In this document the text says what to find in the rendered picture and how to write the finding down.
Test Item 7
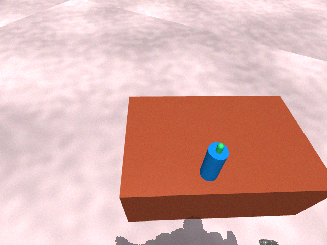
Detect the bottle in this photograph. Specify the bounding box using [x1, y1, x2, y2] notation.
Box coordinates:
[200, 142, 229, 181]

